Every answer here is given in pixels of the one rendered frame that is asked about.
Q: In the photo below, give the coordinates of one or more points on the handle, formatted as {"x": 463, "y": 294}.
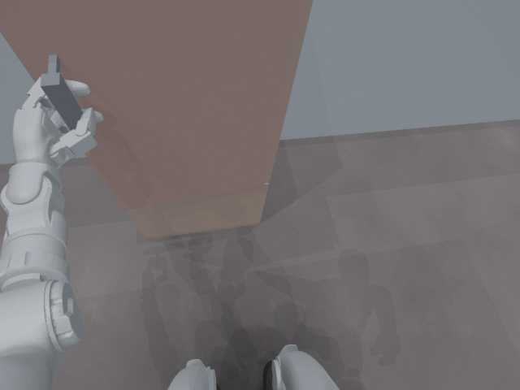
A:
{"x": 59, "y": 94}

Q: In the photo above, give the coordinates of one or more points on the left robot forearm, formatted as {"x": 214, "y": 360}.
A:
{"x": 34, "y": 247}

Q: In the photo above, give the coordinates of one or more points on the robot left upper arm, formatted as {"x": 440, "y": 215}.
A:
{"x": 38, "y": 324}

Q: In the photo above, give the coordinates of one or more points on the left robot hand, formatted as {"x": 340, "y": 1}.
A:
{"x": 34, "y": 133}

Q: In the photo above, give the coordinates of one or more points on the cupboard door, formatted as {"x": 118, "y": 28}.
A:
{"x": 190, "y": 90}

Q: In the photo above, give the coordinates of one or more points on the right robot thigh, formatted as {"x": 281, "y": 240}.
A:
{"x": 297, "y": 370}

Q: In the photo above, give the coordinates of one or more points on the robot right shin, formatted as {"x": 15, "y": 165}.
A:
{"x": 286, "y": 348}

